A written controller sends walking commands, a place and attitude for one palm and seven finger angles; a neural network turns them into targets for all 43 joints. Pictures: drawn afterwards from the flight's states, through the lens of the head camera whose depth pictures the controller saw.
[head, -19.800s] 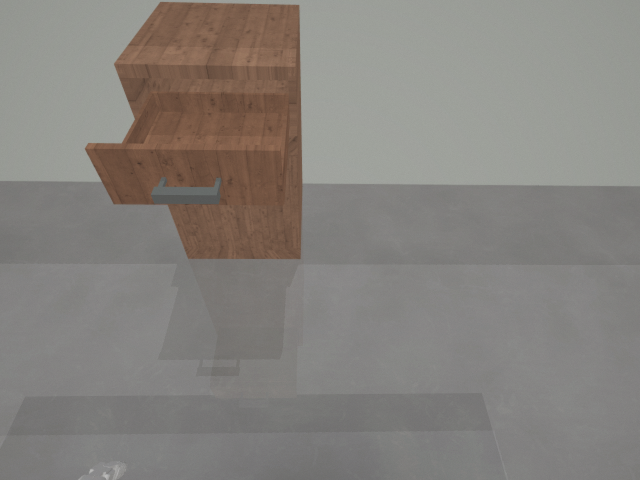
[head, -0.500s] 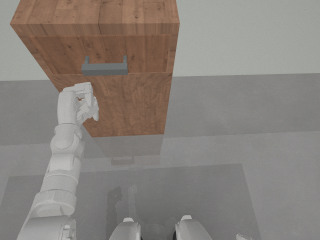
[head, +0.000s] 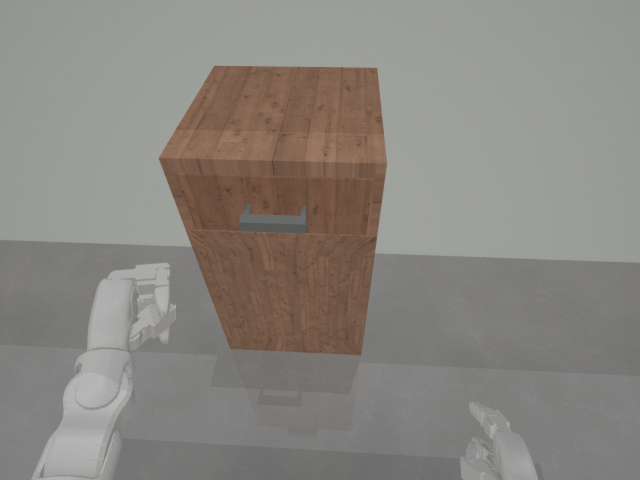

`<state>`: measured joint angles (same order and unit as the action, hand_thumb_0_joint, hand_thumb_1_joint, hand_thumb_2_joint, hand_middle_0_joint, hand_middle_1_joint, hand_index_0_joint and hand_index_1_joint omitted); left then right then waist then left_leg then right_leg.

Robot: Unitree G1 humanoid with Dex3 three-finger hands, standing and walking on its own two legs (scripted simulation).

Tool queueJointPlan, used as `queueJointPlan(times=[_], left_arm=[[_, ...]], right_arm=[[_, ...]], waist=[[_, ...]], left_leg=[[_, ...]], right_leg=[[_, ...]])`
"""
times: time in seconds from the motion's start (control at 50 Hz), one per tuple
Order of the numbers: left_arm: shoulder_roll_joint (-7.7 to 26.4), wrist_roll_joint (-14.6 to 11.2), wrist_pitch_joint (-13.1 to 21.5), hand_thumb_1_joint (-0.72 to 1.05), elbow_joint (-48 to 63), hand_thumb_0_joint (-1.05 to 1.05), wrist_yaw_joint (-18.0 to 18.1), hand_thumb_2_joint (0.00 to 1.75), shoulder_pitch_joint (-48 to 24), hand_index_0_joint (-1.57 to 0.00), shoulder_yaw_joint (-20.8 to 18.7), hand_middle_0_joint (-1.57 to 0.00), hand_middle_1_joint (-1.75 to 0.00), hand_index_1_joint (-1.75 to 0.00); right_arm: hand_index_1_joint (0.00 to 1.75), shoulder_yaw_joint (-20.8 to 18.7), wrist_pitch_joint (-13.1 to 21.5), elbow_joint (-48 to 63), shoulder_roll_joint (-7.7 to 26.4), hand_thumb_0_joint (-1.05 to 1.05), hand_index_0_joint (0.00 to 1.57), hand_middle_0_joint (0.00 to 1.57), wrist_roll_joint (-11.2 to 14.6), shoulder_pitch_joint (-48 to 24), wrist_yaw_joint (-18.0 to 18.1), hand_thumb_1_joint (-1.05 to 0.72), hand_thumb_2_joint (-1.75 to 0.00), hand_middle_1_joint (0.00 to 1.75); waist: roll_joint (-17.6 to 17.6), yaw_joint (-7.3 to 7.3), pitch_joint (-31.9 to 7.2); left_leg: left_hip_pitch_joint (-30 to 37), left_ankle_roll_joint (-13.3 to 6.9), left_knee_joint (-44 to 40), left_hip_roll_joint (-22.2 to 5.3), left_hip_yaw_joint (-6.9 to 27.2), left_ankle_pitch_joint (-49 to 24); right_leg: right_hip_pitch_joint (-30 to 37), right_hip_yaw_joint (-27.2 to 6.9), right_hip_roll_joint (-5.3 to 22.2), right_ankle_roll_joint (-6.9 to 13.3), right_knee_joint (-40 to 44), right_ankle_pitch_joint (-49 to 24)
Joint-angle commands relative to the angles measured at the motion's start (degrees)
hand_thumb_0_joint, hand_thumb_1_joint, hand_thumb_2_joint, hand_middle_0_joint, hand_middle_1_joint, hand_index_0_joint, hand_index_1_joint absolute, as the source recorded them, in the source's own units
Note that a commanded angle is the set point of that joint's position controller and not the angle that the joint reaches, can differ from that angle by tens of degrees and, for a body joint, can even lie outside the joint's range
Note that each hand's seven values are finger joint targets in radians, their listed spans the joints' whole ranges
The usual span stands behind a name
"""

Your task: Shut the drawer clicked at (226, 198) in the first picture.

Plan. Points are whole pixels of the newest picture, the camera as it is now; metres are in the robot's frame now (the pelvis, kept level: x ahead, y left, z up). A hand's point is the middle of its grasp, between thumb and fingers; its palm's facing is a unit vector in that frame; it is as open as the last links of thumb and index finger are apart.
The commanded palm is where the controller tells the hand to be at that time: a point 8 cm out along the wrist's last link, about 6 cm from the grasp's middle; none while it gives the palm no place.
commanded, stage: draw the hand back to the body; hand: left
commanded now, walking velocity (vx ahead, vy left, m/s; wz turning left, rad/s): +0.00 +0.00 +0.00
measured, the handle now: (274, 216) +0.64 +0.14 -0.09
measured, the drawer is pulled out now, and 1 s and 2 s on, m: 0.00 0.00 0.00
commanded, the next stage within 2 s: step back with the hand held close in 0.58 s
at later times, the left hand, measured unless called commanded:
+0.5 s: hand (39, 360) +0.17 +0.24 +0.19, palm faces +0.44 -0.80 -0.40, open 3.3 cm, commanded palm +0.13 +0.28 +0.19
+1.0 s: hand (69, 347) +0.20 +0.25 +0.16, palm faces +0.27 -0.83 -0.49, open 3.3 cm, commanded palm +0.13 +0.29 +0.19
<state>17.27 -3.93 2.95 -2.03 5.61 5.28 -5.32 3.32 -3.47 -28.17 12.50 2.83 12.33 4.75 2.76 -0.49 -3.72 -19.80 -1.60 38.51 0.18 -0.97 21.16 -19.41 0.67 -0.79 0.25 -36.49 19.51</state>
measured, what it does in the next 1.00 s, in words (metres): stands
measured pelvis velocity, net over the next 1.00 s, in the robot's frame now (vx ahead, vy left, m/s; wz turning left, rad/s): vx -0.01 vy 0.01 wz -0.04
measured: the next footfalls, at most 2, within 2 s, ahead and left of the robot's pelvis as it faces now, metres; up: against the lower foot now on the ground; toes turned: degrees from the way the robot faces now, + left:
none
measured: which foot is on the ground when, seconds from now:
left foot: down 0.00-1.00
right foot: down 0.00-1.00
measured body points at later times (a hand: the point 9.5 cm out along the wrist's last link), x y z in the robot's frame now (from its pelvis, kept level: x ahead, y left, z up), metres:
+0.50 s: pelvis +0.01 +0.00 +0.02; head -0.02 -0.03 +0.46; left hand +0.15 +0.28 +0.21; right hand +0.20 -0.22 -0.06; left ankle -0.01 +0.10 -0.72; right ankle -0.01 -0.12 -0.72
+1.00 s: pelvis -0.01 +0.01 +0.02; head +0.02 +0.00 +0.47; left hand +0.18 +0.29 +0.19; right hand +0.16 -0.24 -0.07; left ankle -0.01 +0.10 -0.72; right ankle -0.01 -0.12 -0.72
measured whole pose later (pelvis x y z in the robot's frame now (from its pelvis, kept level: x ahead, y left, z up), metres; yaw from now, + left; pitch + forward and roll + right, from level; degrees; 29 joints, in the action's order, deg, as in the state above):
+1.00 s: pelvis -0.01 +0.01 +0.02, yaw -2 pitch +1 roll -1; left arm 20.7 -2.4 10.0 26.8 5.9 34.2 -19.2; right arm -1.2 0.8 -32.5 13.8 0.0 10.3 3.4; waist 3.0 0.4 2.0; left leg -11.6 -2.7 24.5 0.7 -3.8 13.6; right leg -12.0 -2.2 -0.4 -1.2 -22.2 10.8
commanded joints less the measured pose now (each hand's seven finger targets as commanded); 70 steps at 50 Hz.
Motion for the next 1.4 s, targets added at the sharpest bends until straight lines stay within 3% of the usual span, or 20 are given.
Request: queueJointPlan(times=[0.0,0.12,0.18,0.3,0.38,0.42,0.48,0.6,0.68,0.7,0.74,0.84,0.92,0.96,1.02,1.1,1.18,1.26,1.34,1.38], left_arm=[[6.57,-0.45,2.99,0.90,18.55,0.00,0.36,0.90,-5.76,-1.40,-3.04,-1.40,-1.60,-1.60],[9.89,-0.66,3.01,0.90,28.20,0.00,0.34,0.90,5.00,-1.40,-8.94,-1.40,-1.60,-1.60],[12.21,-0.77,3.50,0.90,33.41,0.00,0.43,0.90,8.26,-1.40,-12.59,-1.40,-1.60,-1.60],[12.00,-0.80,4.50,0.90,41.01,0.00,0.65,0.90,17.33,-1.40,-15.56,-1.40,-1.60,-1.60],[13.02,-0.90,5.23,0.90,43.12,0.00,0.75,0.90,22.46,-1.40,-18.89,-1.40,-1.60,-1.60],[9.57,-0.69,4.91,0.90,39.87,0.00,0.46,0.90,21.58,-1.40,-15.71,-1.40,-1.60,-1.60],[8.92,-0.46,4.61,0.90,36.35,0.00,0.71,0.90,19.94,-1.40,-15.03,-1.40,-1.60,-1.60],[12.12,0.02,5.83,0.90,42.52,0.00,1.63,0.90,19.02,-1.40,-17.59,-1.40,-1.60,-1.60],[12.82,0.39,5.67,0.90,43.76,0.00,1.99,0.90,19.70,-1.40,-18.18,-1.40,-1.60,-1.60],[18.83,0.37,8.66,0.90,46.61,0.00,2.31,0.90,12.83,-1.40,-25.41,-1.40,-1.60,-1.60],[12.11,1.10,9.05,0.90,37.55,0.00,1.61,0.90,21.11,-1.40,-20.46,-1.40,-1.60,-1.60],[10.22,1.18,10.32,0.90,35.63,0.00,1.14,0.90,27.42,-1.40,-19.53,-1.40,-1.60,-1.60],[13.14,0.89,11.33,0.90,41.20,0.00,1.49,0.90,31.03,-1.40,-22.17,-1.40,-1.60,-1.60],[14.61,0.80,11.64,0.90,43.82,0.00,1.85,0.90,32.01,-1.40,-23.64,-1.40,-1.60,-1.60],[15.45,0.82,11.88,0.90,46.24,0.00,2.41,0.90,33.11,-1.40,-24.46,-1.40,-1.60,-1.60],[14.58,1.09,11.92,0.90,46.05,0.00,2.46,0.90,32.30,-1.40,-23.82,-1.40,-1.60,-1.60],[12.71,1.65,12.08,0.90,43.19,0.00,2.42,0.90,30.88,-1.40,-22.79,-1.40,-1.60,-1.60],[11.95,2.32,12.61,0.90,40.90,0.00,2.55,0.90,28.87,-1.40,-21.99,-1.40,-1.60,-1.60],[12.57,2.96,13.80,0.90,43.25,0.00,2.87,0.90,26.66,-1.40,-21.70,-1.40,-1.60,-1.60],[13.49,3.13,14.67,0.90,46.32,0.00,3.16,0.90,25.53,-1.40,-21.92,-1.40,-1.60,-1.60]], right_arm=[[0.30,-2.18,5.17,7.55,6.19,0.00,0.20,0.20,-0.37,-7.01,0.52,-0.90,-0.90,0.30],[0.30,-2.32,7.60,6.15,6.15,0.00,0.20,0.20,-1.40,-7.79,0.05,-0.90,-0.90,0.30],[0.30,-2.52,8.80,5.48,6.07,0.00,0.20,0.20,-1.83,-8.18,-0.07,-0.90,-0.90,0.30],[0.30,-2.88,11.31,4.76,5.58,0.00,0.20,0.20,-2.06,-7.93,-0.42,-0.90,-0.90,0.30],[0.30,-3.61,12.58,4.18,5.57,0.00,0.20,0.20,-2.04,-8.10,-0.37,-0.90,-0.90,0.30],[0.30,-3.64,12.60,3.43,5.89,0.00,0.20,0.20,-2.16,-7.39,-0.32,-0.90,-0.90,0.30],[0.30,-4.05,12.47,2.71,6.38,0.00,0.20,0.20,-2.13,-7.24,0.17,-0.90,-0.90,0.30],[0.30,-3.73,13.71,3.09,5.85,0.00,0.20,0.20,-2.76,-7.82,0.58,-0.90,-0.90,0.30],[0.30,-3.46,14.81,2.55,5.72,0.00,0.20,0.20,-2.78,-8.06,0.26,-0.90,-0.90,0.30],[0.30,-4.11,13.28,3.69,7.83,0.00,0.20,0.20,-2.76,-7.40,0.01,-0.90,-0.90,0.30],[0.30,-4.49,11.43,2.07,6.74,0.00,0.20,0.20,-3.13,-7.02,-0.39,-0.90,-0.90,0.30],[0.30,-5.87,8.54,3.07,7.03,0.00,0.20,0.20,-3.03,-7.23,-1.09,-0.90,-0.90,0.30],[0.30,-6.44,7.22,5.20,6.85,0.00,0.20,0.20,-2.58,-7.90,-1.15,-0.90,-0.90,0.30],[0.30,-6.69,6.90,6.04,6.85,0.00,0.20,0.20,-2.52,-8.01,-0.90,-0.90,-0.90,0.30],[0.30,-6.63,6.88,6.66,6.83,0.00,0.20,0.20,-2.47,-7.82,-0.37,-0.90,-0.90,0.30],[0.30,-6.86,7.32,6.38,7.14,0.00,0.20,0.20,-2.62,-7.11,0.04,-0.90,-0.90,0.30],[0.30,-7.10,7.84,5.95,7.85,0.00,0.20,0.20,-2.74,-7.00,0.08,-0.90,-0.90,0.30],[0.30,-7.04,8.35,5.77,7.69,0.00,0.20,0.20,-2.33,-6.78,0.02,-0.90,-0.90,0.30],[0.30,-7.17,8.88,5.72,7.68,0.00,0.20,0.20,-2.74,-5.95,-0.07,-0.90,-0.90,0.30],[0.30,-7.24,9.23,5.75,8.13,0.00,0.20,0.20,-3.10,-5.58,-0.09,-0.90,-0.90,0.30]], waist=[[0.56,0.17,-4.21],[-1.94,-1.34,-2.52],[-0.56,-1.93,-0.78],[2.47,-2.55,-0.02],[-0.39,-3.27,1.61],[-0.81,-2.07,4.32],[-3.41,-1.72,7.74],[1.34,-3.35,-0.91],[3.53,-3.59,0.58],[0.85,-0.12,7.82],[-2.83,0.41,8.90],[-1.97,0.20,1.44],[-2.26,-0.60,-6.46],[-2.29,-0.81,-8.61],[1.85,-0.97,-9.21],[3.30,-0.54,-5.78],[3.08,-0.09,-1.04],[-2.22,0.77,2.88],[-5.97,1.33,3.78],[-3.54,1.72,2.93]], left_leg=[[7.70,-0.12,-11.32,-1.74,1.89,-9.19],[10.29,-0.24,-13.71,-1.71,1.24,-15.23],[10.74,-0.16,-14.46,-1.49,1.07,-15.30],[12.42,-0.03,-15.12,-1.66,0.72,-16.76],[12.28,-0.15,-14.72,-1.73,0.57,-16.52],[12.17,-0.33,-15.01,-1.87,0.40,-14.58],[11.58,-0.71,-15.15,-1.81,0.65,-11.29],[13.99,-0.78,-15.22,-1.40,0.58,-15.08],[13.39,-0.05,-15.47,-1.44,1.01,-17.97],[8.94,-1.14,-14.87,-2.09,1.49,-12.26],[10.27,-1.14,-14.43,-1.98,1.86,-11.94],[10.66,-1.02,-17.13,-3.34,1.14,-20.89],[10.82,-0.96,-16.42,-3.84,1.36,-29.13],[10.07,-0.95,-16.00,-4.04,1.54,-31.13],[7.41,-1.06,-16.21,-4.51,2.11,-32.45],[2.86,-1.53,-18.05,-5.62,3.21,-27.79],[-7.36,-2.87,-21.13,-6.57,4.57,-11.79],[-14.74,-3.83,-21.69,-6.02,5.39,5.96],[-11.72,-3.35,-16.61,-3.40,4.78,10.50],[-9.34,-3.14,-16.31,-3.44,5.57,10.78]], right_leg=[[5.60,0.18,0.51,1.57,9.64,-8.55],[10.52,0.40,0.64,1.41,12.29,-14.53],[11.26,0.22,0.55,1.45,14.01,-14.33],[12.34,-0.15,0.76,1.48,14.96,-15.27],[11.95,-0.39,0.35,1.42,16.18,-14.84],[10.04,-0.31,0.62,1.05,16.37,-12.80],[7.84,-0.61,0.57,0.87,18.10,-8.34],[13.32,-0.95,1.40,1.23,15.80,-12.87],[13.86,-0.65,0.93,1.62,15.47,-15.90],[6.81,-9.04,3.66,1.81,19.62,-17.72],[4.56,-9.02,4.64,1.89,21.12,-16.75],[10.42,-4.69,3.60,0.38,16.95,-24.54],[15.26,-3.07,3.29,-0.24,13.20,-31.86],[16.45,-2.74,2.94,-0.57,11.54,-33.79],[17.50,-2.51,2.26,-0.91,9.07,-34.19],[16.37,-2.18,1.03,-1.35,7.01,-28.31],[18.27,-3.08,0.57,-1.30,5.09,-22.53],[17.39,-5.37,1.26,-1.14,6.67,-16.08],[9.36,-9.31,3.12,-0.10,14.92,-2.32],[6.64,-9.23,3.30,0.25,16.47,2.17]])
